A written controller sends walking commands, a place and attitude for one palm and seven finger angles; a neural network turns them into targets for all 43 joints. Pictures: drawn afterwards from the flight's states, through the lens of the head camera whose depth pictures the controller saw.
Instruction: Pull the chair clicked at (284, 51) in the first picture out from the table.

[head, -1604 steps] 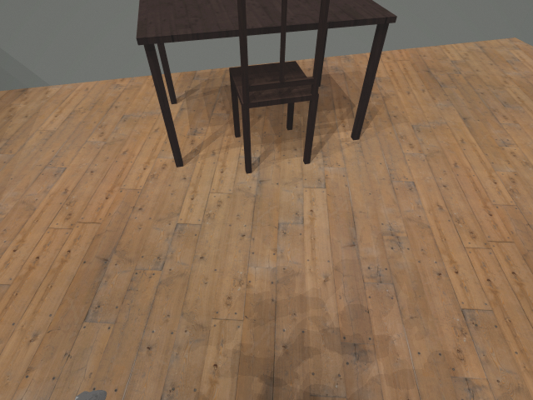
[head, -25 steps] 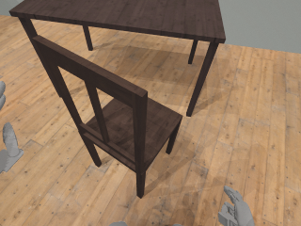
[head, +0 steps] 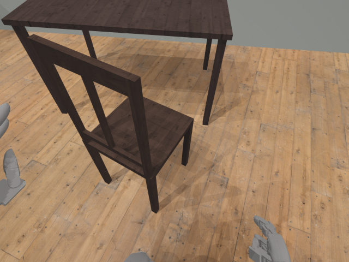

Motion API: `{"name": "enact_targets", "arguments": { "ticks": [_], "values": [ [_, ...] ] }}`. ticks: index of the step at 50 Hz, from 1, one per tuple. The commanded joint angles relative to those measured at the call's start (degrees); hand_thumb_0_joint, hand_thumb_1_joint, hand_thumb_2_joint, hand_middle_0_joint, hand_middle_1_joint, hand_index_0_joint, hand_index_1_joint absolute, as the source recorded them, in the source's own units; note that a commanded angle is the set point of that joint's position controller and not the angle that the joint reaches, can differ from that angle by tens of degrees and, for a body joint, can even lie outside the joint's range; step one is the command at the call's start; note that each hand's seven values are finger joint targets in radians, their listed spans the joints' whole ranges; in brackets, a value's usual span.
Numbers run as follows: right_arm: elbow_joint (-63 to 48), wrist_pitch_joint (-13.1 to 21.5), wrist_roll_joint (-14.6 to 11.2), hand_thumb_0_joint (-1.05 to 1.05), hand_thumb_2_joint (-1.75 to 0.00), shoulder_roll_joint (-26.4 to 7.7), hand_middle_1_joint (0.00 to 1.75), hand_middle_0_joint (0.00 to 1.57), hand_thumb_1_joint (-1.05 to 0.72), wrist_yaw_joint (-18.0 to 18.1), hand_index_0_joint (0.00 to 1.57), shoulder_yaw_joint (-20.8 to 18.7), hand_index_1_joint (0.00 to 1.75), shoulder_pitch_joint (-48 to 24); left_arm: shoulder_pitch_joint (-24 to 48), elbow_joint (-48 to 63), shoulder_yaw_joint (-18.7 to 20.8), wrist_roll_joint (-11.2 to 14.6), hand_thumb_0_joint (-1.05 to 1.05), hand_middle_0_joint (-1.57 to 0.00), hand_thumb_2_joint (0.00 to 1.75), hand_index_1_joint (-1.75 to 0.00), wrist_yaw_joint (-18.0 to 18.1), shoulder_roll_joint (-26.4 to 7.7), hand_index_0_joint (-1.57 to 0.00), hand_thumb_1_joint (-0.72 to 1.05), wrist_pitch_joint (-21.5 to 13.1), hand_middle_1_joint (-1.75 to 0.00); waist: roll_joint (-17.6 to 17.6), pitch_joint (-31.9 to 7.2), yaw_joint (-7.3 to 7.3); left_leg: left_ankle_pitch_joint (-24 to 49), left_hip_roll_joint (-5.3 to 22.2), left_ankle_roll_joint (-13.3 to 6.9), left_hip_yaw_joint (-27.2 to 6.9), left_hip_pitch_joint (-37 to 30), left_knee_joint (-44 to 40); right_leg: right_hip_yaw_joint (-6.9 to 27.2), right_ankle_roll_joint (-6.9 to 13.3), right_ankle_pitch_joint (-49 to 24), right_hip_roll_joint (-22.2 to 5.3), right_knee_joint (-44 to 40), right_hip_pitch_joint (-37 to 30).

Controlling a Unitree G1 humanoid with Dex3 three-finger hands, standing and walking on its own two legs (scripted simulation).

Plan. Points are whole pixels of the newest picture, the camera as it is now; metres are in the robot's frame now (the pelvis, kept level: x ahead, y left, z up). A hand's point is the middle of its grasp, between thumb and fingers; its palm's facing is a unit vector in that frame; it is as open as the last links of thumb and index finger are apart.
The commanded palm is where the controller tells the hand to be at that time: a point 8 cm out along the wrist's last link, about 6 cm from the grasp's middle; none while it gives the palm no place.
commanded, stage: stop stepping back and stand still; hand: left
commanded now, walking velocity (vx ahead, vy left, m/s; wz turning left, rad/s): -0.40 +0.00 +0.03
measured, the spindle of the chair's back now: (101, 116) +0.55 +0.29 -0.07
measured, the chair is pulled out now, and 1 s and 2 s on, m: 0.48 0.48 0.48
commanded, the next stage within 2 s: let the arm hang, fingers relaxed in 1.22 s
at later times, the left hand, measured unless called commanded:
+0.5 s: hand out of the picture +0.09 +0.25 +0.17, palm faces +0.52 -0.75 -0.41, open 7.4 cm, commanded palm +0.04 +0.29 +0.18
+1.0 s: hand (8, 249) +0.12 +0.23 +0.16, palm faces +0.42 -0.77 -0.48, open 7.4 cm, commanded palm +0.05 +0.27 +0.18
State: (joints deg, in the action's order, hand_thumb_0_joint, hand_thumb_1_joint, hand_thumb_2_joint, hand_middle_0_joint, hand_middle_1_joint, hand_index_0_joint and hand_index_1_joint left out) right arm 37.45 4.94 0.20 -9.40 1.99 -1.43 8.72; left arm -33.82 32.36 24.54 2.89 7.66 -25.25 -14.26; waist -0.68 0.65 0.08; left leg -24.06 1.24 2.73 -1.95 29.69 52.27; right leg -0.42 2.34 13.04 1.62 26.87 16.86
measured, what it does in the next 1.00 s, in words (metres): steps on the spot: left foot, then right foot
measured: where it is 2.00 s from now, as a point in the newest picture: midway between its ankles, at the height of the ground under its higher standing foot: outside the picture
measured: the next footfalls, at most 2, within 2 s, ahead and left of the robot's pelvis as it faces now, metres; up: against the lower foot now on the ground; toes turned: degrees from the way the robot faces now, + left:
left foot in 0.16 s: -0.05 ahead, +0.08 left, +0.00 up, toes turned +4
right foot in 0.80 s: -0.05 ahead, -0.14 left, +0.00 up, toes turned +0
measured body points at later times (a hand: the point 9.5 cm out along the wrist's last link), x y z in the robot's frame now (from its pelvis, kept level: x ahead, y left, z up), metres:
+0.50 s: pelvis -0.08 -0.02 -0.01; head -0.11 -0.02 +0.44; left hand +0.06 +0.29 +0.20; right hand +0.07 -0.25 -0.10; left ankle -0.09 +0.10 -0.72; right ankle +0.00 -0.10 -0.74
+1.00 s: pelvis -0.08 -0.03 +0.00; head -0.06 -0.03 +0.45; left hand +0.09 +0.27 +0.19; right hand +0.08 -0.27 -0.09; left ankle -0.09 +0.08 -0.74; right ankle -0.09 -0.14 -0.74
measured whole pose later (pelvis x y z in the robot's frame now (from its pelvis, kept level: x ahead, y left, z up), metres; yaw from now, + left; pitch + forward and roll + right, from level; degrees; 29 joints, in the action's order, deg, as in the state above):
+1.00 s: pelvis -0.08 -0.03 +0.00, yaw +2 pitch +0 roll +0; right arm 37.4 6.3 -1.2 -11.5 2.7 -1.2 12.3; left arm -33.0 28.5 23.9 2.0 9.0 -23.4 -13.1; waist -1.0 2.2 -1.5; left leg -15.5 0.3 -0.6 1.7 12.1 28.1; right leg -2.0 1.2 16.3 0.7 28.0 11.4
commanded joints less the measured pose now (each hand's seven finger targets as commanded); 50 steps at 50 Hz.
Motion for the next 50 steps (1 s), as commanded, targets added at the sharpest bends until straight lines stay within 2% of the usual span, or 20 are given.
{"name": "enact_targets", "arguments": {
  "ticks": [1,4,6,9,11,14,18,21,22,24,27,29,31,33,36,38,42,43,46,50],
  "values": [
    [-10.0,0.8,0.4,0.0,-0.9,-4.4,0.3,0.2,-0.9,2.8,0.2,-0.7,0.3,-7.7,-1.0,5.4,8.4,-0.8,0.0,-0.2,0.9,-0.3,3.1,-8.8,-0.2,0.9,-1.4,-0.3,-5.8,-7.8,-0.3,-5.0,0.5,0.2,0.0,-1.1,-1.5,9.4,5.8,-32.6,-15.7,-6.1,-5.9],
    [-10.5,0.5,-0.3,0.0,-0.9,-7.2,0.3,0.2,-0.9,3.3,0.2,-1.0,0.3,-2.3,-2.5,5.9,7.7,-0.8,0.0,-0.2,0.9,-0.3,3.9,-8.9,-0.2,0.9,-0.5,-0.3,-8.0,-11.3,-0.8,2.2,-0.8,-2.3,3.7,-11.3,-18.7,9.8,3.6,-12.8,-13.7,-8.0,-7.5],
    [-11.0,1.5,-0.7,0.0,-0.9,-8.8,0.3,0.2,-0.9,3.6,0.2,-2.0,0.3,-0.5,-2.1,10.1,7.1,-0.7,0.0,-0.2,0.9,-0.3,4.2,-10.0,-0.2,0.9,-0.3,-0.3,-4.6,-9.8,-0.98,7.4,0.2,-3.6,3.9,-19.2,-32.0,9.1,1.0,-1.4,-11.5,-8.1,-5.1],
    [-11.5,4.0,-1.4,0.0,-0.9,-10.9,0.3,0.2,-0.9,3.3,0.2,-2.7,0.3,-0.2,-0.7,12.6,6.9,-0.7,0.0,-0.2,0.9,-0.3,4.0,-10.1,-0.2,0.9,-1.1,-0.3,7.4,-6.8,0.05,16.6,10.4,-6.9,-4.8,-21.1,-35.9,4.3,-3.0,2.1,-3.5,1.7,-2.6],
    [-10.9,4.8,-1.0,0.0,-0.9,-9.0,0.3,0.2,-0.9,3.2,0.2,-1.3,0.3,-1.4,2.4,12.2,8.8,-1.3,0.0,-0.2,0.9,-0.3,3.8,-11.5,-0.2,0.9,-0.6,-0.3,19.3,-3.6,-0.33,-8.5,12.1,-8.1,-7.0,-5.0,-41.8,0.8,-3.5,9.7,-2.7,8.8,-6.7],
    [-9.3,5.8,-1.4,0.0,-0.9,-10.1,0.3,0.2,-0.9,2.5,0.2,-2.0,0.3,-0.1,5.7,6.1,5.9,-1.9,0.0,-0.2,0.9,-0.3,3.5,-8.1,-0.2,0.9,-0.5,-0.3,9.6,0.7,-1.07,-14.9,8.8,-7.4,-4.8,4.1,-37.8,0.5,-4.2,5.8,-1.6,5.5,-12.8],
    [-8.8,5.6,-0.6,0.0,-0.9,-10.3,0.3,0.2,-0.9,2.2,0.2,-2.4,0.3,0.0,8.9,3.2,4.7,-2.6,0.0,-0.2,0.9,-0.3,2.9,-7.4,-0.2,0.9,-0.9,-0.3,3.7,3.3,-1.1,-18.6,3.0,-6.6,-1.2,3.3,-29.3,6.2,-2.0,20.9,-2.7,-2.3,-5.7],
    [-7.8,4.6,-0.2,0.0,-0.9,-10.2,0.3,0.2,-0.9,1.1,0.2,-2.7,0.3,1.3,10.8,5.3,5.0,-2.5,0.0,-0.2,0.9,-0.3,2.2,-9.2,-0.2,0.9,-1.2,-0.3,-8.1,0.4,-1.72,-5.0,-3.9,-4.9,4.9,-8.2,-5.5,23.4,3.4,31.4,-13.0,-15.9,6.8],
    [-6.7,4.1,0.0,0.0,-0.9,-9.6,0.3,0.2,-0.9,0.5,0.2,-2.2,0.3,2.5,10.7,5.9,4.8,-2.1,0.0,-0.2,0.9,-0.3,1.7,-9.3,-0.2,0.9,-1.1,-0.3,-10.9,-2.7,-1.89,0.2,-3.6,-4.9,3.8,-12.6,-0.4,24.0,4.8,28.6,-16.2,-15.5,10.3],
    [-7.2,3.7,0.2,0.0,-0.9,-7.9,0.3,0.2,-0.9,1.1,0.2,-1.0,0.3,0.6,11.4,4.3,5.5,-2.0,0.0,-0.2,0.9,-0.3,2.3,-9.5,-0.2,0.9,-1.2,-0.3,-9.7,-0.6,-2.04,-3.4,-2.1,-5.3,3.6,-16.7,-7.9,19.4,4.4,35.0,-15.6,-17.2,15.4],
    [-8.7,3.5,0.3,0.0,-0.9,-9.3,0.3,0.2,-0.9,2.1,0.2,-0.7,0.3,1.1,8.5,5.7,5.4,-2.2,0.0,-0.2,0.9,-0.3,2.6,-8.8,-0.2,0.9,-1.4,-0.3,0.0,0.2,-2.4,-5.4,-0.3,-7.1,0.8,-19.3,-28.4,9.9,1.6,29.0,-7.9,-4.6,13.5],
    [-9.1,4.4,0.1,0.0,-0.9,-10.1,0.3,0.2,-0.9,1.9,0.2,-1.8,0.3,1.2,6.4,7.7,7.9,-2.0,0.0,-0.2,0.9,-0.3,2.6,-10.1,-0.2,0.9,-1.7,-0.3,16.0,-3.2,-1.58,-11.2,12.8,-13.4,-14.4,-12.6,-40.9,-1.6,-3.6,15.1,2.6,27.8,6.5],
    [-9.5,5.4,-0.5,0.0,-0.9,-7.6,0.3,0.2,-0.9,0.8,0.2,-1.8,0.3,1.0,6.6,5.8,7.3,-2.1,0.0,-0.2,0.9,-0.3,1.8,-9.2,-0.2,0.9,-1.8,-0.3,14.3,2.9,-1.34,-13.2,16.8,-16.8,-20.9,-2.5,-43.9,4.1,-3.6,10.4,0.2,47.4,11.2],
    [-7.6,6.2,-1.0,0.0,-0.9,-7.7,0.3,0.2,-0.9,0.5,0.2,-1.6,0.3,-0.3,5.4,2.9,7.2,-1.8,0.0,-0.2,0.9,-0.3,1.9,-9.1,-0.2,0.9,-1.8,-0.3,5.0,4.3,-0.23,-3.9,14.7,-14.4,-13.1,-5.4,-38.5,4.0,-3.1,10.7,-3.2,36.2,12.2],
    [-7.4,6.7,-1.2,0.0,-0.9,-9.0,0.3,0.2,-0.9,1.2,0.2,-1.2,0.3,1.0,6.9,7.3,6.3,-1.9,0.0,-0.2,0.9,-0.3,2.1,-8.7,-0.2,0.9,-2.0,-0.3,10.4,0.4,-0.27,6.9,10.5,-10.0,-5.5,-10.6,-32.5,-2.9,-3.6,9.4,-2.1,7.7,0.3],
    [-7.0,7.2,-1.0,0.0,-0.9,-8.9,0.3,0.2,-0.9,1.4,0.2,-0.8,0.3,0.4,9.3,5.9,6.2,-2.2,0.0,-0.2,0.9,-0.3,2.1,-8.3,-0.2,0.9,-2.4,-0.3,8.5,-1.3,-0.78,5.9,7.8,-7.9,-3.4,-7.3,-28.1,-2.7,-3.6,1.0,-1.9,-4.7,-10.4],
    [-7.5,6.4,-1.7,0.0,-0.9,-9.4,0.3,0.2,-0.9,0.8,0.2,-3.2,0.3,1.2,8.4,4.6,5.6,-0.8,0.0,-0.2,0.9,-0.3,2.6,-8.6,-0.2,0.9,-1.8,-0.3,-11.0,-5.3,-1.61,3.7,-1.0,-3.2,2.7,-8.3,-13.4,20.7,4.4,-14.3,-16.9,-10.3,-11.9],
    [-7.6,5.9,-1.5,0.0,-0.9,-8.6,0.3,0.2,-0.9,0.5,0.2,-2.6,0.3,0.7,7.1,5.0,6.2,-0.5,0.0,-0.2,0.9,-0.3,2.9,-8.5,-0.2,0.9,-1.9,-0.3,-8.7,-5.8,-1.56,4.9,-0.2,-3.4,1.9,-9.8,-16.6,17.5,5.3,-15.5,-17.2,-9.0,-12.7],
    [-8.8,4.9,-1.4,0.0,-0.9,-8.4,0.3,0.2,-0.9,1.2,0.2,-1.8,0.3,-1.2,1.0,6.3,8.8,-0.7,0.0,-0.2,0.9,-0.3,3.1,-10.0,-0.2,0.9,-2.3,-0.3,0.6,-6.1,-0.97,18.4,2.3,-4.5,0.5,-17.8,-29.4,6.9,0.6,-14.7,-9.4,-3.2,-11.3],
    [-10.3,4.2,-1.5,0.0,-0.9,-8.4,0.3,0.2,-0.9,1.5,0.2,-1.5,0.3,-2.0,0.1,8.6,9.0,-0.7,0.0,-0.2,0.9,-0.3,2.6,-10.4,-0.2,0.9,-2.5,-0.3,7.1,-5.5,-0.55,30.3,6.7,-5.5,-3.7,-19.1,-29.9,2.2,-1.9,-14.4,-4.7,-1.4,-10.9]
  ]
}}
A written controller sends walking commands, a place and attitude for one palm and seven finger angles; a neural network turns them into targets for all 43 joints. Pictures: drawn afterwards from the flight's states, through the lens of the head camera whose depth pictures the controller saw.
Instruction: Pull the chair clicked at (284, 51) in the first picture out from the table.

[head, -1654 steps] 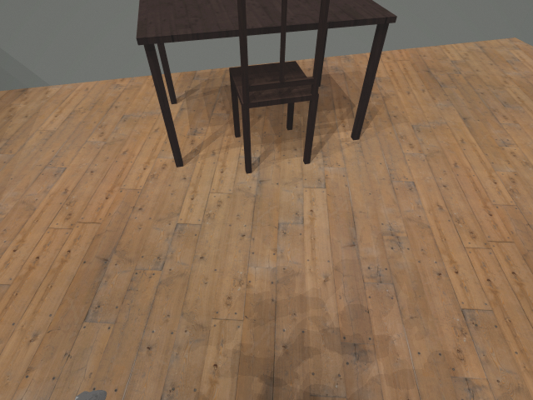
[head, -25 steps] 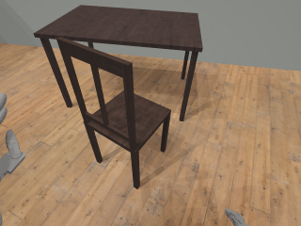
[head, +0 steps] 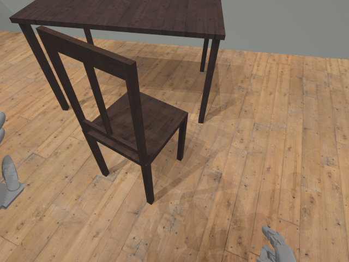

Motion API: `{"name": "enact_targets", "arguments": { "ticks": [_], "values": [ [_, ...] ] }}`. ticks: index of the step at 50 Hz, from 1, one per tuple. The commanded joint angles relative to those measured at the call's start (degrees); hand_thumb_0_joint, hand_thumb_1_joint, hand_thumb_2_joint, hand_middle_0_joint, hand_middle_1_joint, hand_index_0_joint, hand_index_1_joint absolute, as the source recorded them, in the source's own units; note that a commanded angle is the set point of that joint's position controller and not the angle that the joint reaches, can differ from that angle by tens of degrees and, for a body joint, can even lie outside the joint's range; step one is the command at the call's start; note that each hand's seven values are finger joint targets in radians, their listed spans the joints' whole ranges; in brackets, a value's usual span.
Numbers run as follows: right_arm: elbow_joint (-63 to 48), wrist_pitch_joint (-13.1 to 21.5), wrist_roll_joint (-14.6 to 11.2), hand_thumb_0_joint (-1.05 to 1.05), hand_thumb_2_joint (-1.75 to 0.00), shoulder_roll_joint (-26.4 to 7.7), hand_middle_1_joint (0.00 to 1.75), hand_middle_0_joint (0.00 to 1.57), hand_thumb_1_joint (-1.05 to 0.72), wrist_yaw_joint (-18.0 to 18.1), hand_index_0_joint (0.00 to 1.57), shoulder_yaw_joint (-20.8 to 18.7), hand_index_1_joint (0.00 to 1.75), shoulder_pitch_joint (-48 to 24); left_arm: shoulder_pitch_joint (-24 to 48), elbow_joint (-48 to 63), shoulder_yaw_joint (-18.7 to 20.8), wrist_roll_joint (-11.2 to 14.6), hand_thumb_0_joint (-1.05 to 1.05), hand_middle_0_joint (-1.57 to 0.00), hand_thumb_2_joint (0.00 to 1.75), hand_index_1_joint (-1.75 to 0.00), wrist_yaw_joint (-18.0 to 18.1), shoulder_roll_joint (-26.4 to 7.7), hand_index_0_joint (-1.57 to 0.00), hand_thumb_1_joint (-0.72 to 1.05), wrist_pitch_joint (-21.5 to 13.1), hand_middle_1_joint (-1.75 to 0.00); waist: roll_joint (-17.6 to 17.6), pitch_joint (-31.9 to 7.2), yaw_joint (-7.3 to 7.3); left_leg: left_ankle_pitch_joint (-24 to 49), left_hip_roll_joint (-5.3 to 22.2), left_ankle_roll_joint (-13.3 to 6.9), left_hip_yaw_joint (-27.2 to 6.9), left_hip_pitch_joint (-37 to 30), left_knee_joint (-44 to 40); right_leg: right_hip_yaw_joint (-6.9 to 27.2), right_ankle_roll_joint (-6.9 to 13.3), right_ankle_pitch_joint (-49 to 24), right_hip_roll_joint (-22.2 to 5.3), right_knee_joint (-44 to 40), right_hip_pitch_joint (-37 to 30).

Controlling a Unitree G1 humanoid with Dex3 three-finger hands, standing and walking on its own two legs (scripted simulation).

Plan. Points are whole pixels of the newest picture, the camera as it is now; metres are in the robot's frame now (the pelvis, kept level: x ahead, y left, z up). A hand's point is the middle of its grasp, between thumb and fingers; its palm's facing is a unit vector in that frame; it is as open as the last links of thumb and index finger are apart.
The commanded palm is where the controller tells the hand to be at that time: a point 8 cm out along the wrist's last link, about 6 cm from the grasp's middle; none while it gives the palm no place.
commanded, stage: stop stepping back and stand still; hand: left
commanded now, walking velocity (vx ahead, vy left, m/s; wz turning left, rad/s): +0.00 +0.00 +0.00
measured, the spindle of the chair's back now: (100, 103) +0.64 +0.29 -0.07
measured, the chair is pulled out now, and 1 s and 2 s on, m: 0.48 0.48 0.48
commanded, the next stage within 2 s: let the arm hang, fingers relaxed in 0.22 s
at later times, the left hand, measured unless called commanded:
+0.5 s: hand (76, 253) +0.16 +0.24 -0.10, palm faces +0.09 -0.94 -0.33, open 7.4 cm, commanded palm none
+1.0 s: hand out of the picture -0.05 +0.21 -0.17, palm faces +0.04 -0.97 -0.23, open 7.3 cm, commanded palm none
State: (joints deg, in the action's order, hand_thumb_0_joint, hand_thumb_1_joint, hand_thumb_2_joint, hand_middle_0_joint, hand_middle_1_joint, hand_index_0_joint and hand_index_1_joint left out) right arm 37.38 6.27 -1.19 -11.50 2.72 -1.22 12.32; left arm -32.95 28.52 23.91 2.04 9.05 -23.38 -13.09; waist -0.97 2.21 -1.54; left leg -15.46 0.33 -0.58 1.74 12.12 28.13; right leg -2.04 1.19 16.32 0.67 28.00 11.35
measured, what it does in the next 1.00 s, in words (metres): stands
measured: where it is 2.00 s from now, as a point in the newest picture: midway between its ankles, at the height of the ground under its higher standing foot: outside the picture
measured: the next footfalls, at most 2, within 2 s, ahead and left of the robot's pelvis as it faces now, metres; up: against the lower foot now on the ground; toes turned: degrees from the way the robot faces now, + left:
none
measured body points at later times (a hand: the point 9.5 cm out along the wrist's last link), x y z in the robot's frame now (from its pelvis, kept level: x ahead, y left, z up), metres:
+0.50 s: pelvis +0.00 +0.02 -0.01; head +0.01 +0.01 +0.44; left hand +0.15 +0.29 -0.07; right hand +0.13 -0.22 -0.13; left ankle -0.01 +0.11 -0.74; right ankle -0.01 -0.10 -0.74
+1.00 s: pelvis -0.01 +0.02 +0.00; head +0.01 +0.02 +0.45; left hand -0.05 +0.26 -0.15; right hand -0.04 -0.19 -0.16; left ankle -0.01 +0.11 -0.74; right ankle -0.01 -0.10 -0.74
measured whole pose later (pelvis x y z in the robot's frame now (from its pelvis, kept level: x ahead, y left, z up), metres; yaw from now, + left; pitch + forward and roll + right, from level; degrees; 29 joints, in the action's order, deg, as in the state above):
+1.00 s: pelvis -0.01 +0.02 +0.00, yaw +0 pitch -1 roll +0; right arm 62.3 -0.7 0.8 -8.4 1.6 -0.1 20.3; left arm -20.4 -63.3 0.2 -0.4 1.9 -9.4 1.2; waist 1.4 3.4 -0.1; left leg -13.3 -1.9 -2.7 2.2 10.5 24.9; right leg -1.8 -0.6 14.1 -1.5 25.0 9.7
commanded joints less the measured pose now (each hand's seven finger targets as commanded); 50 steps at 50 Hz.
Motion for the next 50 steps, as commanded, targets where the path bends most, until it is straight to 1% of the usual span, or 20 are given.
{"name": "enact_targets", "arguments": {
  "ticks": [1,6,15,16,17,19,21,22,23,25,26,27,30,31,32,34,37,42,45,50],
  "values": [
    [-10.3,2.9,-0.3,0.0,-0.9,-6.4,0.3,0.2,-0.9,1.0,0.2,-1.9,0.3,-5.5,-1.0,12.1,10.0,0.4,0.0,-0.2,0.9,-0.3,1.1,-12.6,-0.2,0.9,-3.6,-0.3,6.8,-7.2,0.96,21.7,7.1,-1.8,-6.1,-1.4,-4.8,4.2,-0.6,-19.9,-4.1,-3.2,-6.0],
    [-10.6,2.4,-0.7,0.0,-0.9,-6.8,0.3,0.2,-0.9,0.9,0.2,-2.3,0.3,-4.4,-2.7,9.2,8.5,1.2,0.0,-0.2,0.9,-0.3,1.0,-10.6,-0.2,0.9,-3.1,-0.3,4.0,-8.3,0.51,18.4,5.5,-0.7,-3.8,-1.2,-3.7,6.1,-0.2,-24.7,-5.1,-4.5,-7.6],
    [-11.3,1.8,-0.4,0.0,-0.9,-6.8,0.3,0.2,-0.9,1.1,0.2,-1.8,0.3,-5.2,0.8,10.9,7.0,1.0,0.0,-0.2,0.9,-0.3,1.3,-10.5,-0.2,0.9,-2.3,-0.3,4.4,-7.2,0.86,16.7,5.7,-1.1,-4.1,-2.0,-5.4,6.0,-0.6,-22.4,-4.6,-5.6,-7.1],
    [0.0,5.3,-1.0,0.0,-0.9,-11.1,0.3,0.2,-0.9,-3.9,0.2,-3.7,0.3,-6.4,6.4,-32.5,-20.1,-3.3,0.0,-0.2,0.9,-0.3,-6.1,2.3,-0.2,0.9,5.7,-0.3,1.4,-1.5,-2.68,22.3,5.7,-0.3,-3.9,-0.6,2.0,0.6,0.3,-23.9,-6.4,1.5,3.9],
    [2.7,1.3,1.2,0.0,-0.9,-10.9,0.3,0.2,-0.9,-3.9,0.2,-4.0,0.3,-0.1,5.8,-35.8,-17.1,-4.6,0.0,-0.2,0.9,-0.3,-7.9,4.7,-0.2,0.9,11.1,-0.3,1.2,-4.0,-0.57,20.5,6.6,-0.6,-4.2,2.0,0.4,3.3,0.0,-19.1,-7.1,1.2,3.6],
    [1.2,-1.8,2.0,0.0,-0.9,-7.6,0.3,0.2,-0.9,-3.3,0.2,-2.2,0.3,-0.2,8.5,-40.9,-18.5,-4.2,0.0,-0.2,0.9,-0.3,-8.4,6.0,-0.2,0.9,12.8,-0.3,-1.9,-4.8,0.93,11.7,6.1,-2.3,-6.4,6.3,0.1,3.7,0.1,-13.4,-6.7,1.0,2.3],
    [1.4,-3.2,2.6,0.0,-0.9,-7.1,0.3,0.2,-0.9,-3.0,0.2,-1.6,0.3,0.2,12.6,-47.4,-19.5,-4.2,0.0,-0.2,0.9,-0.3,-8.4,4.7,-0.2,0.9,12.7,-0.3,-10.0,-5.7,0.7,10.5,3.6,-1.8,-5.9,4.6,2.7,6.7,1.7,-17.0,-8.6,-0.9,1.3],
    [1.9,-3.9,2.7,0.0,-0.9,-7.5,0.3,0.2,-0.9,-2.9,0.2,-1.6,0.3,0.9,14.3,-50.7,-19.7,-4.1,0.0,-0.2,0.9,-0.3,-8.3,3.9,-0.2,0.9,12.8,-0.3,-11.5,-6.4,0.35,11.3,2.7,-1.6,-5.8,3.0,2.8,7.5,2.7,-18.4,-9.6,-1.2,0.8],
    [3.1,-4.5,2.7,0.0,-0.9,-7.6,0.3,0.2,-0.9,-2.7,0.2,-1.5,0.3,1.1,15.7,-54.2,-19.8,-4.0,0.0,-0.2,0.9,-0.3,-8.2,3.5,-0.2,0.9,13.0,-0.3,-10.8,-6.8,0.34,13.5,2.7,-1.5,-6.1,1.4,1.6,7.3,2.7,-19.1,-9.4,-0.8,0.3],
    [5.9,-5.0,2.9,0.0,-0.9,-7.7,0.3,0.2,-0.9,-2.4,0.2,-0.6,0.3,0.3,17.1,-61.3,-20.6,-3.6,0.0,-0.2,0.9,-0.3,-7.9,3.7,-0.2,0.9,13.7,-0.3,-2.4,-5.6,1.15,18.4,4.3,-1.9,-8.0,0.0,-2.2,5.7,1.1,-15.5,-7.1,-0.5,-0.6],
    [7.1,-5.2,2.8,0.0,-0.9,-8.1,0.3,0.2,-0.9,-2.3,0.2,-0.2,0.3,-0.5,17.6,-64.6,-21.1,-3.4,0.0,-0.2,0.9,-0.3,-7.8,3.6,-0.2,0.9,14.0,-0.3,2.4,-3.4,1.66,18.7,4.9,-2.3,-8.6,0.9,-4.1,4.9,0.4,-11.1,-5.8,-1.0,-0.5],
    [8.8,-5.3,2.7,0.0,-0.9,-7.6,0.3,0.2,-0.9,-2.1,0.2,0.2,0.3,-0.4,17.2,-68.1,-21.3,-3.2,0.0,-0.2,0.9,-0.3,-7.7,3.9,-0.2,0.9,14.1,-0.3,4.8,-3.1,2.02,18.2,5.2,-2.4,-8.5,1.2,-5.2,4.7,0.0,-9.2,-5.3,-1.8,-1.8],
    [13.0,-5.4,2.4,0.0,-0.9,-6.1,0.3,0.2,-0.9,-1.6,0.2,0.7,0.3,1.5,15.4,-76.3,-21.9,-2.8,0.0,-0.2,0.9,-0.3,-7.7,4.9,-0.2,0.9,13.8,-0.3,8.6,-2.0,1.97,11.7,4.5,-2.0,-7.1,0.3,-6.8,5.0,0.5,-7.3,-5.5,-4.5,-2.5],
    [13.6,-5.5,2.7,0.0,-0.9,-5.2,0.3,0.2,-0.9,-1.3,0.2,0.3,0.3,2.8,14.7,-77.2,-20.9,-3.2,0.0,-0.2,0.9,-0.3,-7.6,7.0,-0.2,0.9,13.8,-0.3,10.2,-2.1,2.03,9.7,4.8,-2.3,-7.9,0.3,-7.6,4.1,0.8,-6.4,-4.9,-5.1,-2.6],
    [14.7,-5.6,2.6,0.0,-0.9,-4.8,0.3,0.2,-0.9,-1.2,0.2,0.3,0.3,3.9,14.5,-78.7,-21.2,-3.0,0.0,-0.2,0.9,-0.3,-7.6,6.9,-0.2,0.9,13.8,-0.3,11.3,-2.0,1.95,6.9,5.0,-2.5,-8.1,0.8,-8.7,3.6,0.8,-5.6,-4.9,-5.4,-3.0],
    [16.4,-5.8,2.5,0.0,-0.9,-4.4,0.3,0.2,-0.9,-1.1,0.2,0.1,0.3,5.4,14.3,-81.3,-21.7,-2.9,0.0,-0.2,0.9,-0.3,-7.8,7.3,-0.2,0.9,13.7,-0.3,9.7,-0.8,1.89,3.0,5.2,-2.7,-8.7,1.6,-10.1,3.4,1.0,-4.9,-4.8,-6.1,-3.1],
    [18.2,-5.9,2.3,0.0,-0.9,-4.6,0.3,0.2,-0.9,-1.0,0.2,-0.2,0.3,7.9,13.6,-84.3,-22.3,-2.8,0.0,-0.2,0.9,-0.3,-7.8,7.9,-0.2,0.9,13.6,-0.3,3.8,0.7,1.76,0.1,5.6,-3.1,-9.2,1.9,-11.1,3.2,1.0,-4.0,-5.0,-6.8,-2.2],
    [20.8,-5.8,2.2,0.0,-0.9,-3.6,0.3,0.2,-0.9,-0.9,0.2,0.0,0.3,10.8,11.8,-87.7,-22.9,-2.7,0.0,-0.2,0.9,-0.3,-7.5,8.7,-0.2,0.9,13.3,-0.3,2.1,1.5,1.46,1.9,5.2,-3.1,-8.4,1.0,-10.6,4.0,1.3,-4.3,-5.5,-7.2,-1.4],
    [22.0,-5.8,2.1,0.0,-0.9,-3.0,0.3,0.2,-0.9,-0.8,0.2,0.2,0.3,11.8,10.7,-89.2,-23.2,-2.6,0.0,-0.2,0.9,-0.3,-7.2,9.2,-0.2,0.9,13.2,-0.3,-0.5,1.9,1.35,3.2,4.9,-3.0,-7.7,0.0,-9.8,4.6,1.4,-4.7,-5.8,-7.5,-0.4],
    [23.7,-5.7,1.9,0.0,-0.9,-1.6,0.3,0.2,-0.9,-0.7,0.2,0.4,0.3,12.2,9.9,-90.4,-23.4,-2.6,0.0,-0.2,0.9,-0.3,-6.9,10.0,-0.2,0.9,13.0,-0.3,-0.9,3.0,1.17,5.9,4.5,-2.7,-6.2,-1.0,-8.6,5.2,1.2,-5.8,-6.2,-7.6,0.8]
  ]
}}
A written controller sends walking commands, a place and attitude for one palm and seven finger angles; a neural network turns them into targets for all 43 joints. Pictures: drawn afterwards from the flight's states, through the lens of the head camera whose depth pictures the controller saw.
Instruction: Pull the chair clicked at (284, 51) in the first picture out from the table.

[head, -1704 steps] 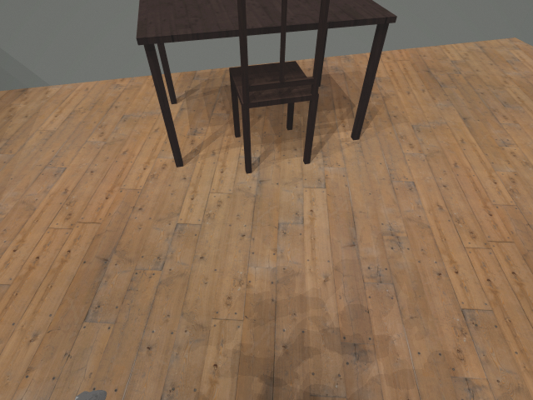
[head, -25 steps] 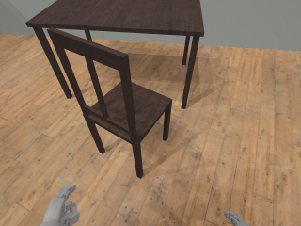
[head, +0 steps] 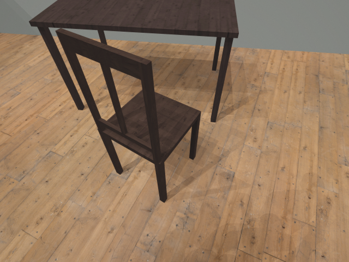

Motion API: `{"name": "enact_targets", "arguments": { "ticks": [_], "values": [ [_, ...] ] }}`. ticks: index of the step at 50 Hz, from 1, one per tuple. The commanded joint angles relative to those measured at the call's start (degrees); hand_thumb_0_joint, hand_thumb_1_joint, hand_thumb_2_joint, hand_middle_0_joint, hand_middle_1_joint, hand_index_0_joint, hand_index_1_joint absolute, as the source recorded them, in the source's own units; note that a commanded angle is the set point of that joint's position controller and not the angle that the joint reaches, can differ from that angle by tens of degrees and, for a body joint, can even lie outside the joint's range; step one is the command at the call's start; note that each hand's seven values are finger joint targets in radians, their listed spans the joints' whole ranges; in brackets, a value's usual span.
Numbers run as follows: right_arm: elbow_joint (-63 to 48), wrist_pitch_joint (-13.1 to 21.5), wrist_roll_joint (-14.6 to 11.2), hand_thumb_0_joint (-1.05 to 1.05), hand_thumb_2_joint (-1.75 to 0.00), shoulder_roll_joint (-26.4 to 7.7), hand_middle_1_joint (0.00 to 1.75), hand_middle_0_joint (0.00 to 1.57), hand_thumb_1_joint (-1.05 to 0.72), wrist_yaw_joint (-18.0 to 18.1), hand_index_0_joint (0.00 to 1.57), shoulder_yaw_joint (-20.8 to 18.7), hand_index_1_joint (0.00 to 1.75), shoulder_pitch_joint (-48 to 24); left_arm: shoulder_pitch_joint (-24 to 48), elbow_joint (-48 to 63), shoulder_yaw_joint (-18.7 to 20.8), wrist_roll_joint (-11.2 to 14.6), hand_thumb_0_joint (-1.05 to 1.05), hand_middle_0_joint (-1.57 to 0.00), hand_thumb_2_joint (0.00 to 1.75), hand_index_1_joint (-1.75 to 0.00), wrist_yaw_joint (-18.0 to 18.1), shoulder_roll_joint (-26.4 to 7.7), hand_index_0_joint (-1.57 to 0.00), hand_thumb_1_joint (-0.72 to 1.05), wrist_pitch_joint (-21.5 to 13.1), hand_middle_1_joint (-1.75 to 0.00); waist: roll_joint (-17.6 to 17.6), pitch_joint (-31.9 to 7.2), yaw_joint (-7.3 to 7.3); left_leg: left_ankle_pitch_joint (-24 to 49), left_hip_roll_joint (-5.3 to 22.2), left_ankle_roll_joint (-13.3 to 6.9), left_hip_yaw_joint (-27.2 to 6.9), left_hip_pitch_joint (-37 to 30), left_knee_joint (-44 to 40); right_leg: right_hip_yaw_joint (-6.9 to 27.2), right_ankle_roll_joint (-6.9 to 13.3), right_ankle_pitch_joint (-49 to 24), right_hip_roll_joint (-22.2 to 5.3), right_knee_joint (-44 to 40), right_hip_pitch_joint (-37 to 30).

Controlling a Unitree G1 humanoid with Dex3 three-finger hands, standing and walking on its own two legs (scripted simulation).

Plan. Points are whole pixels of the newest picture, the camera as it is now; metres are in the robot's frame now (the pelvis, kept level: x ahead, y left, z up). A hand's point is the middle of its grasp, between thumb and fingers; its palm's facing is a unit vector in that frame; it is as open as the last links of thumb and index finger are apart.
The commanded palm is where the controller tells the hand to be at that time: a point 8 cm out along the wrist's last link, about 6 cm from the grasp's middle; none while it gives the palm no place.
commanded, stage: let the arm hang, fingers relaxed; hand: left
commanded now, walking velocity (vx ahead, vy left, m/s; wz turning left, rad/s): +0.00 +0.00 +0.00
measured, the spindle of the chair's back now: (116, 103) +0.65 +0.27 -0.07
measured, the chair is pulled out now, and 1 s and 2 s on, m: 0.48 0.48 0.48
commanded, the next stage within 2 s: look to check the result in 0.42 s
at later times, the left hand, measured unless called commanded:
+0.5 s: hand out of the picture -0.01 +0.15 -0.18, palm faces +0.05 -0.99 -0.17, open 7.3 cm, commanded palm none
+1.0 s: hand out of the picture -0.01 +0.15 -0.18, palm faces +0.05 -0.99 -0.16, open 7.4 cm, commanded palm none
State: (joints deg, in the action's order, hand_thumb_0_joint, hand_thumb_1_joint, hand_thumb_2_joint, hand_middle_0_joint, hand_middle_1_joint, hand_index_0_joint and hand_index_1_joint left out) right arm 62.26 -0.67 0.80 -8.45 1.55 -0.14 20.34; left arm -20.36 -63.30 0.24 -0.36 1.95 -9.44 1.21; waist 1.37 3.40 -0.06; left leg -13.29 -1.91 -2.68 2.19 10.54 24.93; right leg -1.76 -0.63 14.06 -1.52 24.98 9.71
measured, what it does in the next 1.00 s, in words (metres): stands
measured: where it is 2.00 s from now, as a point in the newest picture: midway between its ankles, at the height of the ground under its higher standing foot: outside the picture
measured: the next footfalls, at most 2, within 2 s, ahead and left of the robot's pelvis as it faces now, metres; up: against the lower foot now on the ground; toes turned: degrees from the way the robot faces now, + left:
none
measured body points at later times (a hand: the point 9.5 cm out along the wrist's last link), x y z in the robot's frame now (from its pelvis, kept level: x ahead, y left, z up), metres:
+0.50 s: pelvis +0.01 +0.00 +0.00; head +0.02 -0.01 +0.45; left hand -0.01 +0.20 -0.16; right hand -0.02 -0.21 -0.16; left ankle +0.00 +0.09 -0.74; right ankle -0.01 -0.13 -0.74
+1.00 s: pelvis +0.01 -0.01 +0.00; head +0.02 -0.01 +0.45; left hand -0.01 +0.20 -0.16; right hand -0.02 -0.21 -0.16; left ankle +0.00 +0.09 -0.74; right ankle -0.01 -0.13 -0.74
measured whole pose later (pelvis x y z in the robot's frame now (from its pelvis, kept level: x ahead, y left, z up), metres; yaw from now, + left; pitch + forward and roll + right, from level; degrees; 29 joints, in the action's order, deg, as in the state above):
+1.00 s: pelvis +0.01 -0.01 +0.00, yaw -1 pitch -2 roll +0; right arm 64.1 0.5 0.7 -6.0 2.4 -0.4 19.1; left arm -18.9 -63.7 0.5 -0.2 2.3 -5.7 0.1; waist 0.3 2.6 -0.2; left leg -14.5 -1.4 -2.1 2.7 8.4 24.4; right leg -1.2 -0.2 15.2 -1.0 24.8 8.0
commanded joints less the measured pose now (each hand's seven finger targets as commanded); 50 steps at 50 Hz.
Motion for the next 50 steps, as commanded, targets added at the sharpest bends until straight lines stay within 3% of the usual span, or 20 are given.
{"name": "enact_targets", "arguments": {
  "ticks": [1,4,11,12,15,27,50],
  "values": [
    [-0.9,1.2,-0.1,0.0,-0.9,-4.5,0.3,0.2,-0.9,0.5,0.2,-0.6,0.3,4.2,-2.9,1.2,0.3,-0.2,0.0,-0.2,0.9,-0.3,0.3,-3.8,-0.2,0.9,-1.3,-0.3,-2.8,2.7,-0.19,3.4,6.8,-0.7,-6.8,1.2,-5.5,4.7,3.1,-2.7,-3.8,-4.7,2.9],
    [-0.5,1.2,0.1,0.0,-0.9,-3.7,0.3,0.2,-0.9,0.5,0.2,-0.6,0.3,4.0,-3.4,1.0,0.3,-0.2,0.0,-0.2,0.9,-0.3,0.4,-3.1,-0.2,0.9,-1.3,-0.3,-1.5,3.4,-0.2,2.1,6.7,-0.6,-6.5,1.1,-5.9,5.0,3.1,-2.4,-3.8,-4.6,3.6],
    [0.0,1.4,0.0,0.0,-0.9,-2.8,0.3,0.2,-0.9,0.7,0.2,-0.8,0.3,3.7,-3.2,0.9,0.6,-0.3,0.0,-0.2,0.9,-0.3,0.5,-1.9,-0.2,0.9,-1.5,-0.3,-2.2,3.9,-0.16,3.2,6.7,-0.5,-6.4,1.0,-5.6,5.1,3.0,-3.2,-3.4,-4.5,3.9],
    [0.1,1.4,0.1,0.0,-0.9,-2.6,0.3,0.2,-0.9,0.7,0.2,-0.7,0.3,3.7,-3.1,0.8,0.6,-0.3,0.0,-0.2,0.9,-0.3,0.5,-1.7,-0.2,0.9,-1.4,-0.3,-0.9,4.6,-0.23,2.7,6.7,-0.5,-6.4,1.2,-6.0,5.1,3.1,-2.9,-3.5,-4.5,4.1],
    [0.0,1.7,0.1,0.0,-0.9,-2.4,0.3,0.2,-0.9,0.8,0.2,-0.7,0.3,4.0,-3.4,0.8,0.8,-0.3,0.0,-0.2,0.9,-0.3,0.4,-1.6,-0.2,0.9,-1.5,-0.3,-0.3,2.9,-0.17,5.1,6.7,-0.5,-6.1,0.2,-5.6,5.0,3.0,-5.1,-3.5,-4.1,2.9],
    [0.5,1.7,0.0,0.0,-0.9,-2.3,0.3,0.2,-0.9,1.1,0.2,-0.8,0.3,4.8,-3.3,0.6,1.0,-0.1,0.0,-0.2,0.9,-0.3,0.5,-1.5,-0.2,0.9,-1.6,-0.3,-2.1,2.1,-0.29,8.9,6.9,-0.5,-6.0,-1.1,-5.0,4.6,3.0,-6.8,-3.6,-4.3,1.6],
    [1.3,1.9,-0.1,0.0,-0.9,-2.2,0.3,0.2,-0.9,1.2,0.2,-0.8,0.3,4.9,-3.7,0.2,1.0,-0.1,0.0,-0.2,0.9,-0.3,0.6,-1.2,-0.2,0.9,-1.7,-0.3,-0.7,2.5,-0.34,9.3,6.9,-0.3,-5.7,-1.9,-5.4,4.8,2.9,-6.7,-3.5,-4.5,1.6]
  ]
}}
